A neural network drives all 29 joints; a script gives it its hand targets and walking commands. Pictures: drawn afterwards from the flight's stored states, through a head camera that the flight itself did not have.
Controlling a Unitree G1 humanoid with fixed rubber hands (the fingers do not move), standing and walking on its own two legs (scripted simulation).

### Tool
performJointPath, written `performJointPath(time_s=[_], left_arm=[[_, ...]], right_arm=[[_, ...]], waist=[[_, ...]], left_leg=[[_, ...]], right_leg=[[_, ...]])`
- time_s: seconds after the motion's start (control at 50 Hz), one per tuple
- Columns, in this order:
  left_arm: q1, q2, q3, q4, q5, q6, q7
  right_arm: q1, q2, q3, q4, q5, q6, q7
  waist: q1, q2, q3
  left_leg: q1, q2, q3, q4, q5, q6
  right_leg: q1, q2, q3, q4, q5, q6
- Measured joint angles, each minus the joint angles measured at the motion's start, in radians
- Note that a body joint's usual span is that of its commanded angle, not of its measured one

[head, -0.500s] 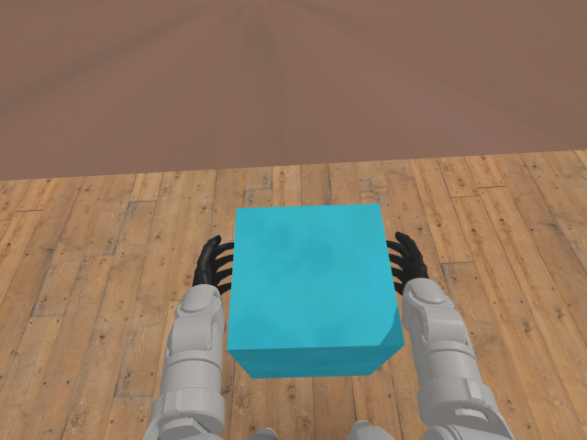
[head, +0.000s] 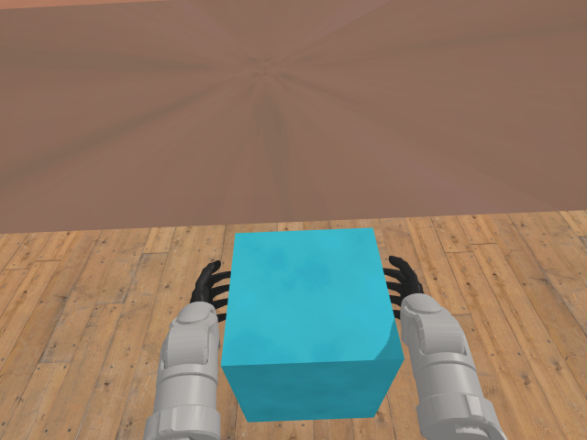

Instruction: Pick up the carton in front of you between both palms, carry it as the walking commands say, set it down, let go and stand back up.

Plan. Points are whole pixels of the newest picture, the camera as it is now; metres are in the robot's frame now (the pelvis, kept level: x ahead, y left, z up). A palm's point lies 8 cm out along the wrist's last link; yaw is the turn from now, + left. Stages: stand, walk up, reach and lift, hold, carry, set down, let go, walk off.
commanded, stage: reach and lift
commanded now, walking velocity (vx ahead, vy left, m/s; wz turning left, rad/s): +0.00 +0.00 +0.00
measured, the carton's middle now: (307, 329) +0.29 +0.00 -0.05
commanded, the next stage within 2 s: hold in 0.76 s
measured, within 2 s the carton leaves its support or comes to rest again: neither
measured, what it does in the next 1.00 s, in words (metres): stands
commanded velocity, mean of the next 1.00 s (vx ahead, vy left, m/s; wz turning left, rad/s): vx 0.00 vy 0.00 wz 0.00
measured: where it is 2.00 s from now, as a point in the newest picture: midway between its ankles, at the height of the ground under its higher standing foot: outside the picture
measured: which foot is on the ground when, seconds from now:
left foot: down 0.00-1.00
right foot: down 0.00-1.00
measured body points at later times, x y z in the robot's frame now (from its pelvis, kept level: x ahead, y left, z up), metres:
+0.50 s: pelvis +0.02 +0.00 +0.00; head -0.01 -0.01 +0.45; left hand +0.33 +0.15 +0.04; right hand +0.32 -0.15 +0.02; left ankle +0.01 +0.13 -0.74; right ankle +0.02 -0.13 -0.74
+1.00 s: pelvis +0.01 -0.01 +0.00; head -0.04 -0.01 +0.45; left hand +0.32 +0.15 +0.06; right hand +0.32 -0.15 +0.06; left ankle +0.02 +0.13 -0.74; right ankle +0.02 -0.13 -0.74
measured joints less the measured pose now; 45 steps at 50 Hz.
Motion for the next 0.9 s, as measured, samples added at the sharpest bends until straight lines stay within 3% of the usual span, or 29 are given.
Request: performJointPath(time_s=[0.32, 0.7, 0.8, 0.9], left_arm=[[-0.113, -0.028, 0.080, 0.069, 0.049, -0.041, -0.001], [0.090, 0.017, -0.091, -0.103, -0.030, 0.045, 0.017], [0.017, 0.004, -0.043, -0.063, -0.006, 0.064, 0.007], [-0.023, -0.006, -0.020, -0.093, -0.019, 0.078, 0.009]], right_arm=[[-0.120, -0.016, -0.071, 0.076, -0.032, -0.032, 0.027], [0.074, -0.015, 0.069, -0.119, 0.018, 0.064, -0.002], [0.022, -0.005, 0.019, -0.072, 0.010, 0.057, 0.004], [0.000, 0.000, 0.007, -0.112, 0.016, 0.064, 0.001]], waist=[[0.008, -0.003, 0.015], [-0.007, -0.002, -0.004], [0.008, -0.004, 0.010], [0.021, -0.001, 0.009]], left_leg=[[-0.005, -0.001, 0.021, 0.025, -0.016, 0.004], [0.110, 0.013, -0.001, -0.109, 0.024, 0.000], [0.092, 0.018, 0.011, -0.063, 0.006, -0.002], [0.083, 0.017, 0.015, -0.046, 0.002, -0.003]], right_leg=[[-0.013, 0.000, 0.011, 0.035, -0.017, 0.004], [0.113, -0.006, -0.012, -0.111, 0.023, -0.008], [0.090, 0.005, -0.003, -0.064, 0.012, -0.010], [0.078, 0.007, -0.001, -0.043, 0.006, -0.010]])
